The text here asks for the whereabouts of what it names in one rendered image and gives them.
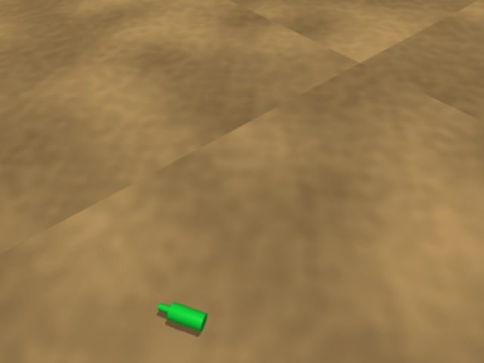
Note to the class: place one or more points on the bottle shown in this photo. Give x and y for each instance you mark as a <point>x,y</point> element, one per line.
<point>184,315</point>

